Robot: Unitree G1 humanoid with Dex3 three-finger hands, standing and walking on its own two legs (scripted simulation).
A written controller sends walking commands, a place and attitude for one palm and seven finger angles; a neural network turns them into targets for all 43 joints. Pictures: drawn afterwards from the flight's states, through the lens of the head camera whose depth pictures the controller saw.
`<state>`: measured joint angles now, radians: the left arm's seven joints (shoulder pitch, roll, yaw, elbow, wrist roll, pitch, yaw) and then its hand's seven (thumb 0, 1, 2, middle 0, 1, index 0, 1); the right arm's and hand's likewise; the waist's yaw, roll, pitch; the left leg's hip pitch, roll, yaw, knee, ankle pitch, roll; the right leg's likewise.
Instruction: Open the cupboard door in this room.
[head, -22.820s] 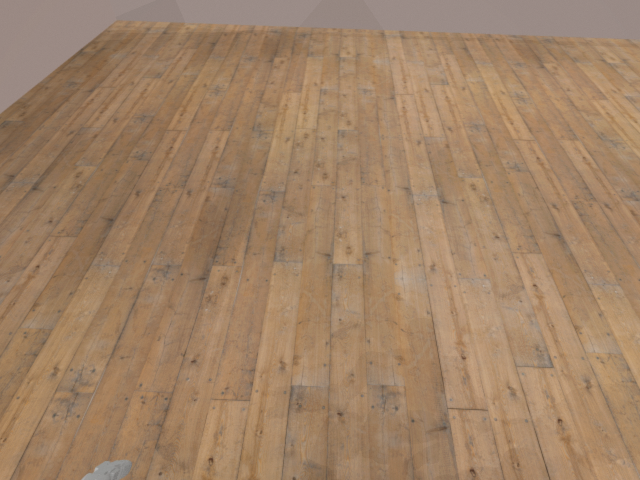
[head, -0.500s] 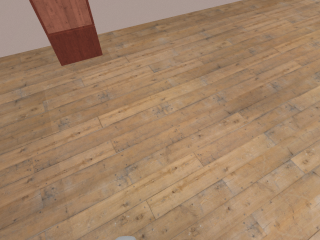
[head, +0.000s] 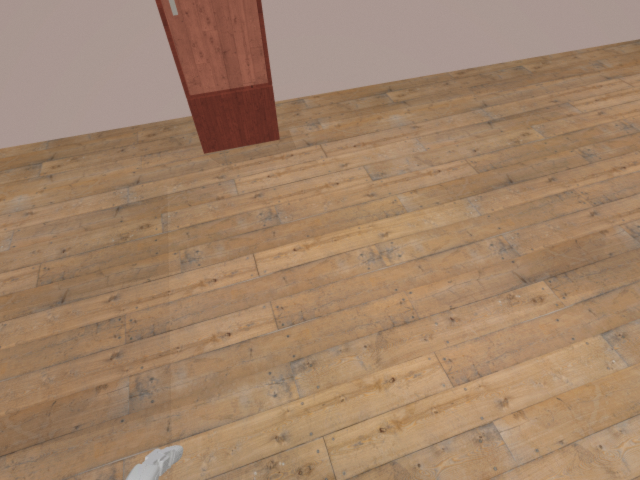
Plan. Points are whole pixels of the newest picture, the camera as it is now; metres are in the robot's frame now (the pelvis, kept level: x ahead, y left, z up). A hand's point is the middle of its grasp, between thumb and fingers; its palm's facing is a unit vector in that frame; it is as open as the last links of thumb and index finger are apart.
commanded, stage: turn or walk to find it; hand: left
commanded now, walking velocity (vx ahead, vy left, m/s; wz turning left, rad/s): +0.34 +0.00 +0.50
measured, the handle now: out of the picture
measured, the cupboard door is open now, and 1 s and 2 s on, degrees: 0 0 0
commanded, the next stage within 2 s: stand and wait in 1.30 s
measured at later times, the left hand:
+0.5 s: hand out of the picture -0.01 +0.18 -0.17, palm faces +0.35 -0.93 -0.15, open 7.4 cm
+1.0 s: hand (168, 290) +0.46 +0.32 -0.14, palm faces +0.21 -0.96 -0.19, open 7.4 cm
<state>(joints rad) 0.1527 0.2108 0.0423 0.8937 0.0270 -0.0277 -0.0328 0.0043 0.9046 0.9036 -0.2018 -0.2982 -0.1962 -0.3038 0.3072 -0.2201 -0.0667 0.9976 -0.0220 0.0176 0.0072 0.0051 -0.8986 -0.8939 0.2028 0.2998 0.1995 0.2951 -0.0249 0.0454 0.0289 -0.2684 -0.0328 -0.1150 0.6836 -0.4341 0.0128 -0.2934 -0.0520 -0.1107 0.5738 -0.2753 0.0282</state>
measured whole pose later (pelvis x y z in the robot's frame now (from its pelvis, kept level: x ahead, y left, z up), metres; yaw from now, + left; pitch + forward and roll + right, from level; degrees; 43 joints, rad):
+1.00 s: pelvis +0.36 +0.11 +0.01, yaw +15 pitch -1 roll +1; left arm 0.06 0.19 0.05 0.95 0.02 -0.01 -0.03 0.00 0.91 0.90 -0.20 -0.30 -0.19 -0.30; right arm 0.43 -0.16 -0.05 1.12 -0.03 -0.07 -0.01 0.00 -0.91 -0.89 0.20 0.30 0.20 0.29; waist -0.06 0.00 0.06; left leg 0.07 -0.03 0.11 0.31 -0.36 0.03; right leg -0.53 -0.11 -0.10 0.69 -0.18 0.02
